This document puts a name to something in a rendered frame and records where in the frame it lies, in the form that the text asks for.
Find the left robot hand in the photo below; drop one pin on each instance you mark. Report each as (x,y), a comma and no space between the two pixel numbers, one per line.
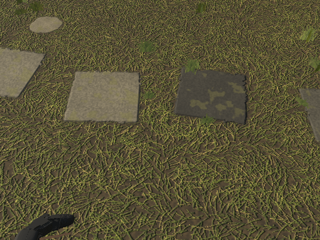
(43,225)

